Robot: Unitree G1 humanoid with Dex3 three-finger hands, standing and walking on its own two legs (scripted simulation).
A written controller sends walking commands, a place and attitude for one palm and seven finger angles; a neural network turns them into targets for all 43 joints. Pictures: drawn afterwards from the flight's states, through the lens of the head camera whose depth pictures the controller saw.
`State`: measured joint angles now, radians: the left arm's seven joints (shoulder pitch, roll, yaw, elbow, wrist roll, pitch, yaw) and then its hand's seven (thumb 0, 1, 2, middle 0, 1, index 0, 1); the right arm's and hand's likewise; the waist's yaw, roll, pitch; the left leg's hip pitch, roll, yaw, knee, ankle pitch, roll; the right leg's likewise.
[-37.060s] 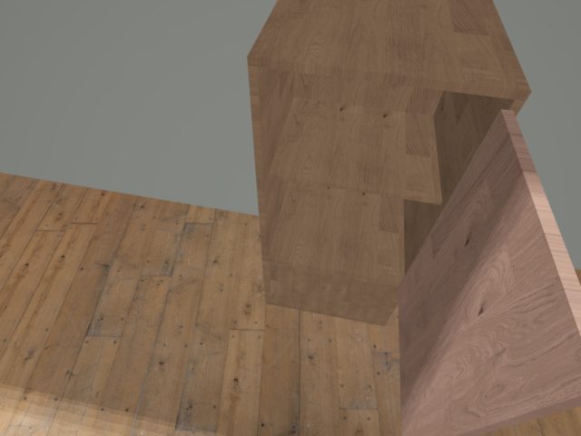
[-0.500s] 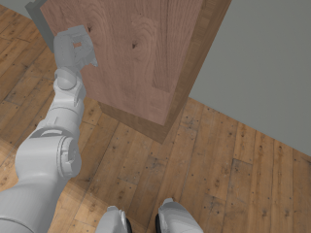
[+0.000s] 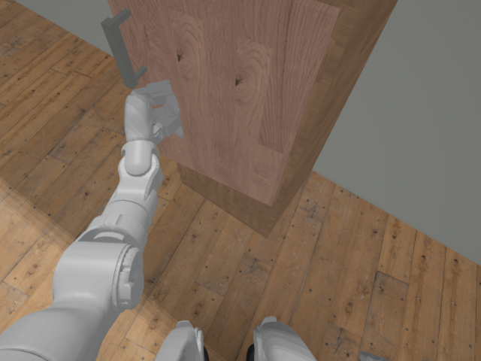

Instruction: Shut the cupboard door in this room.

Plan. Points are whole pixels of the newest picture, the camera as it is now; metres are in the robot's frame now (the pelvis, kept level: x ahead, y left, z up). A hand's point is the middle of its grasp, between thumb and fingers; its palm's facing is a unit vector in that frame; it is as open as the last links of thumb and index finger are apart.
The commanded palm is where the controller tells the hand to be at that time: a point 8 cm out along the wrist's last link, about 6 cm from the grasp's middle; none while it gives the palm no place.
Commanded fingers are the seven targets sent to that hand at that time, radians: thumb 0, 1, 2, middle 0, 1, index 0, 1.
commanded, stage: draw the hand back to the body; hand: left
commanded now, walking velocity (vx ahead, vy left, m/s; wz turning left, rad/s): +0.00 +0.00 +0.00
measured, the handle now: (128, 51) +0.68 +0.16 +0.07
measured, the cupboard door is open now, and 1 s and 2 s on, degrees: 8 8 8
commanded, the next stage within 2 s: step back with the hand held close in 1.56 s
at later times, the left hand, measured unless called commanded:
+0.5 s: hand (100, 158) +0.38 +0.15 +0.14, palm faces -0.01 -1.00 -0.01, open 3.1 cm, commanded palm +0.34 +0.20 +0.16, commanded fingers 0.00 0.90 0.90 -1.11 -1.29 -1.11 -1.29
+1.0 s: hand out of the picture +0.26 +0.26 +0.21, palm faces +0.33 -0.89 -0.31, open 4.7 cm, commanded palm +0.21 +0.30 +0.23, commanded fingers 0.00 0.90 0.90 -0.42 -0.54 -0.42 -0.54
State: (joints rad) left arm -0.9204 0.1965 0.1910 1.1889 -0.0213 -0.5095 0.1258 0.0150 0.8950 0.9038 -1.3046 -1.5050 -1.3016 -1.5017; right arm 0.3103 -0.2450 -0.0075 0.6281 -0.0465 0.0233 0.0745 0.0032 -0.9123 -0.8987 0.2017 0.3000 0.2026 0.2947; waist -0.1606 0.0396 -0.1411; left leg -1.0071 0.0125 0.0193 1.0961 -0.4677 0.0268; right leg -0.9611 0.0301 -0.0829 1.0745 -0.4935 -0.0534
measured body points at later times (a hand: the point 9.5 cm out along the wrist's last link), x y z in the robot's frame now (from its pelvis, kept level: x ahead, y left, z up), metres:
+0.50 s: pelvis +0.01 +0.01 +0.05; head +0.05 +0.01 +0.50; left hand +0.37 +0.20 +0.14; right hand +0.13 -0.25 -0.05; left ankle +0.02 +0.10 -0.66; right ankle +0.01 -0.09 -0.66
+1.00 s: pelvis +0.03 +0.02 +0.09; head +0.02 +0.00 +0.54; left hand +0.24 +0.30 +0.22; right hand +0.23 -0.18 +0.00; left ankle +0.02 +0.10 -0.66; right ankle +0.01 -0.09 -0.66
